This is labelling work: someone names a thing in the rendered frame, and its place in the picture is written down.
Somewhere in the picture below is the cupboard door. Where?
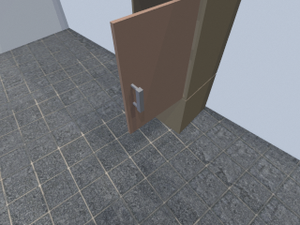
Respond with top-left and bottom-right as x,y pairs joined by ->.
110,0 -> 201,134

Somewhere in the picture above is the handle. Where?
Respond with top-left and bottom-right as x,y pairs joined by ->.
130,83 -> 144,113

